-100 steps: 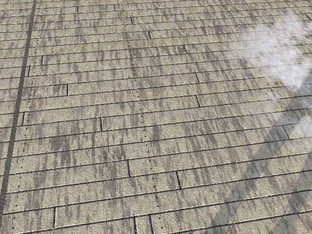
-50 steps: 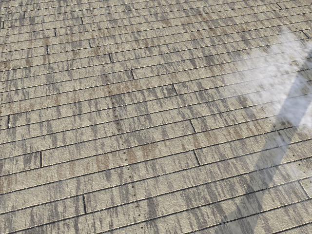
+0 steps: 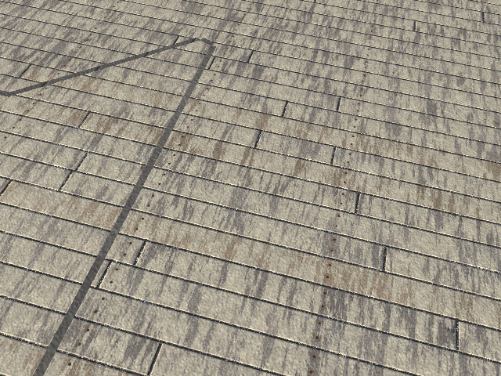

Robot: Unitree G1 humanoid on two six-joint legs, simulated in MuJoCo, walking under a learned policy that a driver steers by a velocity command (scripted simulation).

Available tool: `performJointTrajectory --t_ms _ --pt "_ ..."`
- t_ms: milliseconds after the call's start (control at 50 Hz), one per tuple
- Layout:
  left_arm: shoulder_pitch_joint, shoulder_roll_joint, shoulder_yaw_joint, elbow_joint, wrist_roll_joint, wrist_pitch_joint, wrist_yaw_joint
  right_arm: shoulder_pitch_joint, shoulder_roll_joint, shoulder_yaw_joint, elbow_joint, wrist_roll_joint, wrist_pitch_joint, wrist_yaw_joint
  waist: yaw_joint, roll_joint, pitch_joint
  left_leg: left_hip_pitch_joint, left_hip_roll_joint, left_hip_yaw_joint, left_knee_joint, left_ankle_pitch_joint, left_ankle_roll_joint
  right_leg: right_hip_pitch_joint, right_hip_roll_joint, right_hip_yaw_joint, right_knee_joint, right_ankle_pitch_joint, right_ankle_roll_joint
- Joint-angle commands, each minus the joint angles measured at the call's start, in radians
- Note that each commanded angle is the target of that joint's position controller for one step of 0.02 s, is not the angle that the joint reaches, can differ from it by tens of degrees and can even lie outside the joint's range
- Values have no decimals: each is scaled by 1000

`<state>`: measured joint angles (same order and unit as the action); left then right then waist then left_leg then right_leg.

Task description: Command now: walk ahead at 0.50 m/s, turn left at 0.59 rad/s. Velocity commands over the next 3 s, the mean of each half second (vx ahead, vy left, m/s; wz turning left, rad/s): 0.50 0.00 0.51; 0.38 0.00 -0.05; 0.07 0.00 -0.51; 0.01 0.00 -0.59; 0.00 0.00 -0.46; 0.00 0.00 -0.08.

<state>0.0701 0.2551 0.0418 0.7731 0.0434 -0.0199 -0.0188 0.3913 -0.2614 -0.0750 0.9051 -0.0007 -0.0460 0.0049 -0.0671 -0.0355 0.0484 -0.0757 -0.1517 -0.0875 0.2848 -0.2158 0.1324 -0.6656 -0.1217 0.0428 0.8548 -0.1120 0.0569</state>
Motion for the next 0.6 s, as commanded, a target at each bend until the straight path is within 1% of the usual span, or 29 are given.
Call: performJointTrajectory --t_ms 20,80,100,120,140,160,180,200,220,240,260,280,300,320,340,360,380,400,420,460,480,520,560,600 --pt "-121 70 9 -97 -5 -14 -4 72 -151 -31 -42 -3 -10 -7 -20 93 -6 60 258 -229 -50 365 103 -53 48 -31 -95 78 -1" --pt "-194 73 0 -134 -12 -26 -9 109 -155 -30 -40 -13 -7 -14 -42 104 1 113 268 -257 0 452 100 -38 83 -37 -185 71 -17" --pt "-204 77 -1 -145 -14 -30 -9 110 -161 -31 -42 -16 -6 -17 -41 110 3 121 275 -271 18 477 94 -14 93 -34 -215 61 -25" --pt "-192 85 -1 -149 -16 -35 -8 100 -167 -33 -46 -17 -6 -22 -28 115 3 119 279 -284 35 497 81 31 101 -27 -251 48 -36" --pt "-150 97 2 -143 -18 -39 -6 72 -178 -35 -55 -18 -7 -25 0 125 -2 93 281 -292 58 523 62 115 112 -22 -292 24 -49" --pt "-69 115 9 -122 -20 -44 1 29 -191 -38 -67 -18 -9 -24 44 128 -25 45 267 -284 111 608 38 252 137 -29 -327 -17 -66" --pt "51 142 21 -85 -21 -52 12 7 -202 -40 -73 -16 -14 -18 95 108 -85 12 234 -271 231 691 16 419 164 -43 -358 -34 -85" --pt "197 178 35 -55 -12 -65 26 -11 -191 -37 -79 -6 -22 -7 171 53 -173 -80 168 -222 436 616 -8 641 99 7 -405 -26 -118" --pt "356 254 50 -54 12 -67 45 16 -94 -12 -113 2 -31 -3 205 -74 -337 -217 104 -137 729 197 -24 871 -174 277 -423 -241 -162" --pt "289 305 63 -61 8 -51 44 122 -70 -7 -146 21 -25 -4 104 -326 -401 -483 -20 -48 935 -349 -44 972 -352 763 -585 -320 -279" --pt "200 204 51 -82 -3 -39 36 102 -142 -13 -100 -13 -5 -15 79 -108 -236 -567 91 -48 1017 -268 -42 823 -322 700 -589 -428 -278" --pt "150 120 29 -88 -11 -38 33 23 -142 -15 -100 -23 1 -3 85 7 -117 -553 125 -32 990 -177 -49 691 -261 517 -597 -375 -258" --pt "132 89 20 -77 -8 -41 29 -7 -117 -11 -108 -21 5 6 70 24 -53 -528 155 -21 942 -136 -57 596 -210 372 -624 -232 -233" --pt "150 85 16 -56 -10 -49 30 -31 -105 -9 -116 -35 13 15 64 -23 -32 -505 179 -18 898 -120 -63 546 -167 275 -638 -128 -219" --pt "168 89 17 -39 -12 -59 27 -15 -90 -5 -113 -40 23 25 54 -52 -29 -476 180 -8 888 -111 -68 512 -142 210 -651 -60 -211" --pt "206 84 15 -19 -16 -73 19 -23 -82 -3 -114 -42 28 29 57 -54 -24 -466 174 -12 880 -104 -66 504 -128 165 -642 98 -207" --pt "212 100 20 -9 -22 -84 14 -22 -71 0 -123 -39 32 34 44 -82 -53 -479 167 -10 866 -95 -72 524 -140 148 -650 122 -228" --pt "216 102 23 -1 -26 -91 10 -53 -72 3 -129 -39 34 38 46 -71 -45 -507 173 -17 843 -67 -77 525 -138 121 -674 128 -237" --pt "222 103 22 7 -25 -95 8 -90 -69 5 -141 -39 34 41 50 -66 -38 -533 173 -18 808 -37 -82 531 -135 94 -691 124 -241" --pt "252 99 22 29 -24 -95 5 -174 -63 13 -166 -41 30 47 64 -45 -11 -575 177 -5 704 24 -94 550 -116 30 -710 160 -238" --pt "249 107 23 35 -24 -93 3 -209 -50 21 -178 -40 28 51 64 -57 -10 -560 184 15 629 63 -101 540 -105 1 -719 140 -235" --pt "266 111 24 51 -29 -90 1 -293 -36 36 -200 -39 21 59 82 -55 0 -499 189 72 486 130 -106 518 -82 -54 -725 161 -221" --pt "308 130 28 73 -32 -85 2 -358 -33 45 -217 -38 17 62 101 -58 4 -447 190 123 391 138 -101 532 -89 -69 -718 186 -214" --pt "347 147 32 97 -31 -78 4 -389 -46 46 -228 -38 14 57 108 -61 11 -423 188 143 332 108 -83 583 -117 -58 -694 229 -211"
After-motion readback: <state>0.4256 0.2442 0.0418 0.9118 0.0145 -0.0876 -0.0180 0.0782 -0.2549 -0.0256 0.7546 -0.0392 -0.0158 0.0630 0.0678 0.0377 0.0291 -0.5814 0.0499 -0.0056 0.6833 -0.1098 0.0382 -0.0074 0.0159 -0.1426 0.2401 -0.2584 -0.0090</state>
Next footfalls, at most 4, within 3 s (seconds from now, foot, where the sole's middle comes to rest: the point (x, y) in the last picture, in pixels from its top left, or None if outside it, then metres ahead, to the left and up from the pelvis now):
0.20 right None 0.31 -0.13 -0.78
0.70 left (178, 374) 0.47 0.15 -0.78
1.18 right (232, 310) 0.64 0.01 -0.78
1.64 left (161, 329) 0.60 0.20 -0.78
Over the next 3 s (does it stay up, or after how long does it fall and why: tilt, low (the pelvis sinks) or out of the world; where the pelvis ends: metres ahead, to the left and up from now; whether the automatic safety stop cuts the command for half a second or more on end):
stays up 0.54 0.11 0.00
